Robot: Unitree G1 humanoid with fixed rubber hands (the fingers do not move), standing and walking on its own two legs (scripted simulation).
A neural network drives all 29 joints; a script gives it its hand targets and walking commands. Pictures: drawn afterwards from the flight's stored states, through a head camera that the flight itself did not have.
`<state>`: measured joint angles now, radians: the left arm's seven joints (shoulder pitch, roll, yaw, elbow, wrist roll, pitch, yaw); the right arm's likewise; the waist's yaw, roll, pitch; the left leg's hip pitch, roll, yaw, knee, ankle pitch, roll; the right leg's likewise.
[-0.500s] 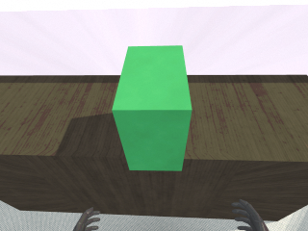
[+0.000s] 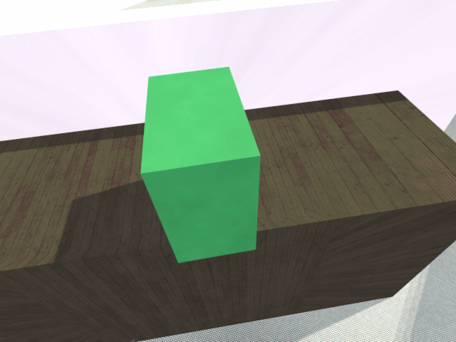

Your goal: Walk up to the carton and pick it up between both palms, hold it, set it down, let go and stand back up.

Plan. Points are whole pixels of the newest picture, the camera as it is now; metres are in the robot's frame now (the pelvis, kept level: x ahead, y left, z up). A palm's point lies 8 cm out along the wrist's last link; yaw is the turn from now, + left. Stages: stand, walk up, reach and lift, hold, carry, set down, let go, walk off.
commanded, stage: stand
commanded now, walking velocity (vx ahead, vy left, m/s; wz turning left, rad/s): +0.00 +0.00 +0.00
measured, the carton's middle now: (203, 165) +0.45 +0.06 +0.08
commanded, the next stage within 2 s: none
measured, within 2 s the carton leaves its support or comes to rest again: neither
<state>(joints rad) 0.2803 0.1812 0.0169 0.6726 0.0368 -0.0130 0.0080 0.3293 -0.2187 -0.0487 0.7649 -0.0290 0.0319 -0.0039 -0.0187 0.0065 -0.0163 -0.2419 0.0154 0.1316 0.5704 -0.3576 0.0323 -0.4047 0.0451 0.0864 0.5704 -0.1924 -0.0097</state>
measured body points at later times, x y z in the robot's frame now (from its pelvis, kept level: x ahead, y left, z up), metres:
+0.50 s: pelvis +0.00 +0.00 +0.00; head +0.01 +0.00 +0.45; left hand +0.10 +0.24 -0.12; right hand +0.03 -0.26 -0.13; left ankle -0.03 +0.10 -0.73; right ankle +0.06 -0.11 -0.73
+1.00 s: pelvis +0.01 +0.01 +0.01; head +0.02 +0.00 +0.45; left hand +0.10 +0.24 -0.13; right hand +0.01 -0.26 -0.14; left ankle -0.03 +0.10 -0.73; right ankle +0.06 -0.11 -0.73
